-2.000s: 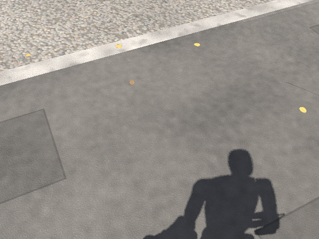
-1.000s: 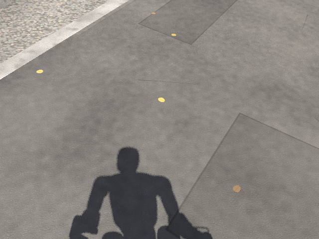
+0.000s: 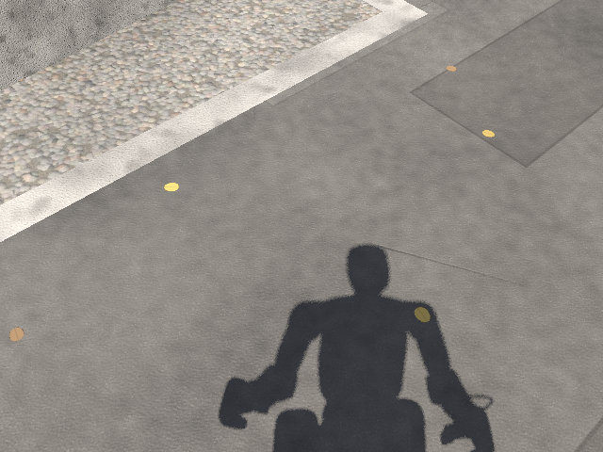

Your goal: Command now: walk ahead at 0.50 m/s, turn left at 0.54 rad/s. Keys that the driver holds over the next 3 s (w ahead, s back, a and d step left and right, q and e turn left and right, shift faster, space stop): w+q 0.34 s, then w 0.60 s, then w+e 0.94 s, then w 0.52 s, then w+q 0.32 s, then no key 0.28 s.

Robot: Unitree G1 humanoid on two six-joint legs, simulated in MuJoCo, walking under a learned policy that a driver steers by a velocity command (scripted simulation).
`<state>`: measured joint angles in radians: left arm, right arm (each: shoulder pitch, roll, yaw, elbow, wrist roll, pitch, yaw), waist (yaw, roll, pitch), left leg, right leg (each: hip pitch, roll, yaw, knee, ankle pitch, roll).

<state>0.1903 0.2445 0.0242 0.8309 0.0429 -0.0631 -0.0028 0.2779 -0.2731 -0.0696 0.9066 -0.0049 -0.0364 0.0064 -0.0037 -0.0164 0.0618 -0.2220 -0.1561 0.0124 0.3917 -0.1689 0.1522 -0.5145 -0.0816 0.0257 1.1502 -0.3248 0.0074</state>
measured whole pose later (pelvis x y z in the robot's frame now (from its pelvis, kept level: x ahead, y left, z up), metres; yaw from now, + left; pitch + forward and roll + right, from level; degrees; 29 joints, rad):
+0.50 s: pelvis +0.28 -0.04 +0.00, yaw +15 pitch +1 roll +0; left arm 0.21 0.26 0.03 0.79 0.03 -0.07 0.00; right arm 0.30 -0.31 -0.07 0.83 -0.03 -0.03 0.02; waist -0.02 0.04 0.04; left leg -0.41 -0.05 -0.07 1.11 -0.35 0.07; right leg -0.27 0.02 -0.05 0.44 -0.18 -0.04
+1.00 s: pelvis +0.51 +0.07 +0.01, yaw +18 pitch +0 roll -1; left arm 0.31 0.26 0.04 0.89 0.03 -0.04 -0.03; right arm 0.26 -0.24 -0.03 0.86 -0.02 -0.07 0.01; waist 0.01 -0.04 0.02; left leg -0.19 -0.05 0.08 0.37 -0.18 0.09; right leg -0.46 -0.06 0.00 1.06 -0.31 -0.05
